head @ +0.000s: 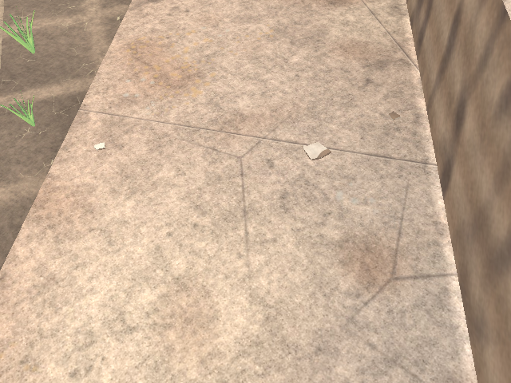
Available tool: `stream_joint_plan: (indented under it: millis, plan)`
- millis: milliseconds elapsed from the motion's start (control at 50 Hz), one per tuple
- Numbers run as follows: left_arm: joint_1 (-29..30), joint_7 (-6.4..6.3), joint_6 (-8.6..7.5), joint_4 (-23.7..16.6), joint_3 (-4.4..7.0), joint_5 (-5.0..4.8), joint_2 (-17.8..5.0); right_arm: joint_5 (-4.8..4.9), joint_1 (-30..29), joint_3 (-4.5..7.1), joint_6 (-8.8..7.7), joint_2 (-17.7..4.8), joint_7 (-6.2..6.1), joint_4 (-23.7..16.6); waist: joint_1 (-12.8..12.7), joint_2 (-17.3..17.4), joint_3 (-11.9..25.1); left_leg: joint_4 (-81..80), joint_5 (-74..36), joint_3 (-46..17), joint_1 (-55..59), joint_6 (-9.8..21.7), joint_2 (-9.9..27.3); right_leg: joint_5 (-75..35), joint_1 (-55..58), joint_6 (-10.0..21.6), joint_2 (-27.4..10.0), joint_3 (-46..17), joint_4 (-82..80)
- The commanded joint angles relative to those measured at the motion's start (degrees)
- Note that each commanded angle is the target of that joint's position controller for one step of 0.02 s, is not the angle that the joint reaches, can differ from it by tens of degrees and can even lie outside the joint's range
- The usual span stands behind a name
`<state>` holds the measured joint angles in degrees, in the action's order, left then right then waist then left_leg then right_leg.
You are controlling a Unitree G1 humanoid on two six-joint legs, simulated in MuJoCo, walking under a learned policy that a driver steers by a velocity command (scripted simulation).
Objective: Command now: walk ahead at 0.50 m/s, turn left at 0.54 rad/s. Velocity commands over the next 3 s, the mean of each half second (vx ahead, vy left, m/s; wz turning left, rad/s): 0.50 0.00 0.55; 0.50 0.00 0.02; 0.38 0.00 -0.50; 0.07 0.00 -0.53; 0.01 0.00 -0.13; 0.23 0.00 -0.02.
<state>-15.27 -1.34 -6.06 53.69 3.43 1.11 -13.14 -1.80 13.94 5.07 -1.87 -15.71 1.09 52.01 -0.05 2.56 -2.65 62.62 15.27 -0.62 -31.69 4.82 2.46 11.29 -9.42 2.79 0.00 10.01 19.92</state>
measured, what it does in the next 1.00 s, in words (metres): walks ahead: left foot, then right foot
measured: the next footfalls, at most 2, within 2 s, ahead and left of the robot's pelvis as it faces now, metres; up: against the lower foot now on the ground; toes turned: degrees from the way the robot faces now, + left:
left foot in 0.28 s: +0.29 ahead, +0.13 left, +0.00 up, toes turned +15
right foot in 0.86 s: +0.66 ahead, +0.12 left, +0.00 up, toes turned +16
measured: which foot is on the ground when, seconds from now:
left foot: up 0.00-0.26, down 0.28-0.88, up 0.90-1.00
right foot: down 0.00-0.28, up 0.30-0.84, down 0.86-1.00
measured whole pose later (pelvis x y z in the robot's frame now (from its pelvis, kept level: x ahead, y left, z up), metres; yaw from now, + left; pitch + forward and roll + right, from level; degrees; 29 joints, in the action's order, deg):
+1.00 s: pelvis +0.55 +0.14 -0.01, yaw +15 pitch -1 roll -1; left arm -14.0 1.1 -2.5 50.6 3.0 0.5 -15.3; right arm -2.3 16.7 1.5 -4.8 -14.2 -0.1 52.4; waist 0.4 1.0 -3.2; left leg 69.0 18.4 -1.1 -17.6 3.0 -2.9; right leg 8.9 -17.5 7.0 6.8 2.5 26.7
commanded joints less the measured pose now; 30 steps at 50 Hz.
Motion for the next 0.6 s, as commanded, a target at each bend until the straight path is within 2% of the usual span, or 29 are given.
stream_joint_plan:
  millis: [20, 80, 120, 160, 200, 240, 260, 280, 300, 320, 340, 360, 380, 400, 420, 440, 500, 600]
  plan:
    - [-2.5, 0.11, -1.51, -1.48, 0.5, -0.45, -4.18, -0.08, -0.87, -0.56, 0.72, 1.63, 1.28, -4.35, 0.47, -7.22, -0.13, -2.94, -5.84, -0.16, -8.04, -0.97, 2.64, -11.41, 4.16, 6.63, -15.96, -9.13, -11.7]
    - [-3.41, 0.61, -1.67, -0.7, 0.57, -0.31, -4.81, 0.01, -7.33, -1.25, 1.04, 2.02, 2.48, -7.86, 0.41, -7.48, -1.76, -12.55, -13.2, 2.23, -5.61, -1.02, 2.03, -17.58, 2.65, 5.21, -14.46, -2.8, -11.19]
    - [-4.15, 0.8, -1.69, -0.3, 0.84, -0.41, -6.23, 0.18, -10.84, -1.58, 1.03, 1.72, 3.0, -9.67, 0.14, -7.73, -2.6, -18.9, -15.78, 4.6, -1.59, -0.34, 1.5, -19.13, 1.56, 4.19, -14.36, 0.39, -11.15]
    - [-5.54, 0.64, -1.4, -0.1, 1.18, -0.47, -7.44, -0.28, -13.13, -1.4, 1.16, 0.51, 3.26, -10.66, -0.38, -7.66, -2.43, -22.26, -14.39, 6.04, -0.3, 0.65, 0.96, -21.15, 4.97, 3.75, -15.34, 1.81, -10.07]
    - [-7.25, 0.21, -0.56, 0.41, 1.42, -0.3, -8.17, -0.63, -14.49, -1.17, 1.3, -0.5, 3.19, -11.63, -0.6, -7.74, -2.43, -24.76, -10.12, 7.56, 0.67, 2.39, -0.43, -28.28, 9.57, 3.44, -16.31, 3.14, -7.31]
    - [-8.0, -0.21, 0.51, 0.7, 1.9, -0.17, -9.99, -1.05, -11.43, -0.64, 1.39, -1.58, 2.61, -11.16, 1.04, -8.82, -0.15, -26.34, -3.02, 9.35, 5.4, 4.59, -3.92, -45.0, 13.47, 3.07, -16.8, 4.82, 1.72]
    - [-7.17, -0.18, 1.28, 0.25, 2.1, -0.24, -10.69, -0.79, -5.99, -0.04, 1.12, -2.52, 2.21, -9.52, 3.16, -9.41, 3.21, -27.76, -0.69, 9.97, 10.64, 5.92, -6.37, -50.22, 14.18, 2.92, -16.31, 5.33, 10.29]
    - [-7.41, -0.08, 2.02, -0.18, 2.18, -0.45, -11.17, -1.2, 2.5, 0.78, 0.57, -3.78, 1.57, -6.64, 6.91, -6.99, 8.18, -31.53, -2.11, 9.47, 22.39, 7.49, -8.34, -46.17, 9.54, 1.69, -15.53, 6.57, 23.51]
    - [-8.64, 0.11, 2.3, -1.88, 1.7, -0.14, -9.08, -1.67, 9.55, 2.26, 0.15, -8.24, 0.6, -4.78, 9.09, -0.25, 14.24, -34.51, 4.88, -4.01, 36.06, 9.91, 0.73, -24.59, -2.87, 0.04, -13.67, 6.56, 40.96]
    - [-10.5, 1.51, 1.86, -6.44, 0.59, -0.67, -2.87, -1.02, 6.4, 3.31, 0.17, -14.65, 0.13, -6.46, 3.59, 13.06, 17.69, -41.86, 5.87, -36.58, 49.5, 17.95, 16.23, 22.12, -27.26, -3.26, -1.86, 1.24, 60.31]
    - [-2.39, 1.65, 1.23, -7.96, 1.62, -0.11, -8.25, 0.11, 8.67, 2.99, 0.75, -13.17, -0.26, -6.84, 7.13, 1.68, 16.51, -47.17, 2.85, -40.96, 47.85, 16.83, 16.6, 18.1, -33.35, -2.85, -2.37, -10.34, 61.84]
    - [0.7, 1.73, 0.59, -9.14, 1.23, -0.98, -7.13, 0.17, 6.05, 2.32, 0.63, -11.36, -0.69, -5.52, 5.14, -0.09, 8.89, -46.89, -4.29, -31.01, 41.96, 15.13, 15.33, 11.25, -35.43, -2.07, -5.09, -10.82, 59.48]
    - [-0.31, 1.45, 0.17, -8.35, 0.81, -0.79, -6.38, 0.56, 3.64, 1.53, 0.16, -8.51, -0.74, -5.34, 2.62, -2.76, 4.8, -47.19, -13.49, -24.97, 34.38, 12.96, 12.72, 7.45, -32.09, -1.76, -6.93, -10.88, 54.01]
    - [-0.89, 1.28, 0.78, -7.83, 0.81, 0.21, -6.15, 0.87, 1.43, 1.06, -0.34, -7.05, -0.81, -5.7, 0.55, -2.97, 3.3, -47.68, -19.17, -20.35, 29.31, 11.45, 9.78, 6.8, -28.34, -1.96, -7.89, -11.22, 50.94]
    - [-2.73, 1.42, 2.03, -7.51, 0.67, 1.48, -5.86, 1.35, 0.18, 0.65, -0.74, -5.8, -0.91, -5.54, -1.22, -2.0, 3.63, -48.46, -22.87, -16.9, 25.95, 10.69, 7.54, 6.01, -24.65, -2.7, -8.3, -11.52, 48.78]
    - [-3.57, 1.68, 3.17, -7.3, 0.71, 1.75, -5.65, 1.5, 0.59, 0.27, -1.37, -4.99, -0.77, -5.39, -1.81, -1.58, 4.32, -48.83, -25.97, -15.21, 24.86, 10.54, 6.73, 6.05, -22.86, -3.17, -8.18, -11.26, 47.47]
    - [-1.09, 2.46, 4.64, -7.96, 0.49, 1.54, -4.61, 1.6, 4.71, 0.2, -2.38, -5.68, -0.61, -3.41, -1.28, -1.41, 3.04, -50.87, -29.55, -11.9, 24.53, 9.17, 4.77, 1.46, -24.92, -4.28, -7.64, -9.69, 42.78]
    - [8.86, 2.88, 4.96, -10.89, 0.46, 0.8, -5.53, 1.57, 11.6, -0.06, -2.44, -5.86, -0.91, -0.48, 2.48, 0.36, -0.28, -52.68, -30.49, -11.49, 30.97, 4.97, 4.59, -7.89, -32.81, -4.39, -6.85, -8.99, 32.55]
